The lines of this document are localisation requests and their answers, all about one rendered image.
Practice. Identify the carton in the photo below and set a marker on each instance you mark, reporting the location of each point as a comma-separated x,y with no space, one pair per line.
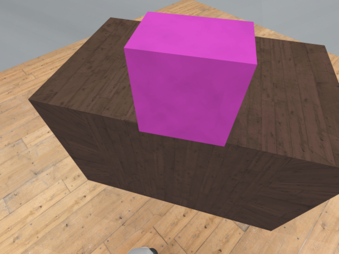
189,74

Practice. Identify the pedestal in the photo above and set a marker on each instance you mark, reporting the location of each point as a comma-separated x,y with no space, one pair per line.
281,158

